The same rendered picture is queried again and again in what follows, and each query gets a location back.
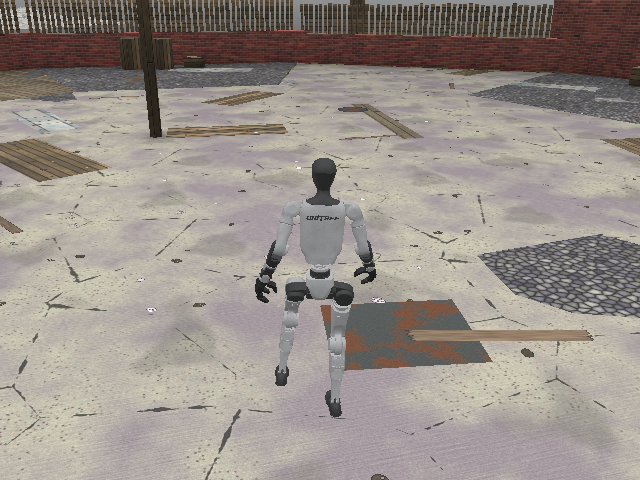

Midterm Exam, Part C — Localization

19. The right robot upper arm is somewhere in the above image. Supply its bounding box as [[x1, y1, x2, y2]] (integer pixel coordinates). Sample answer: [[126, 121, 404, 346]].
[[343, 202, 370, 255]]

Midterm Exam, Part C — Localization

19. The right robot hand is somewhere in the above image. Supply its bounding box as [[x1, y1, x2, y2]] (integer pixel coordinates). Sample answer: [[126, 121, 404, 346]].
[[354, 267, 377, 284]]

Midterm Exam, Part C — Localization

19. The left robot upper arm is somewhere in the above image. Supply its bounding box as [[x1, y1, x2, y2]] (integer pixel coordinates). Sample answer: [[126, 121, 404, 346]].
[[272, 200, 302, 256]]

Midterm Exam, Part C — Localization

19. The right robot forearm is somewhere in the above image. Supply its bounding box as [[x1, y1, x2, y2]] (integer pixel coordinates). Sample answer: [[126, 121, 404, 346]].
[[359, 240, 375, 272]]

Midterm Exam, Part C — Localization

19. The left robot forearm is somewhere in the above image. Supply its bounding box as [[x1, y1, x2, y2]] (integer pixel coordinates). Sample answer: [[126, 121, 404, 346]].
[[258, 240, 282, 283]]

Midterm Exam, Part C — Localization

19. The humanoid robot torso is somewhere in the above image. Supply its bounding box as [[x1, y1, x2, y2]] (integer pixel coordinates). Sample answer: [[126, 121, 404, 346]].
[[299, 196, 346, 300]]

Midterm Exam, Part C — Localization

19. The robot right shin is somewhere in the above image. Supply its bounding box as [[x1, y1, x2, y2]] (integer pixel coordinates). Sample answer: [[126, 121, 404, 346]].
[[329, 337, 346, 403]]

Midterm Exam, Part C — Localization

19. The left robot hand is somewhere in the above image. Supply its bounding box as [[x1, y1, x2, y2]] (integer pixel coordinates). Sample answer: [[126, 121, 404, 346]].
[[255, 273, 277, 303]]

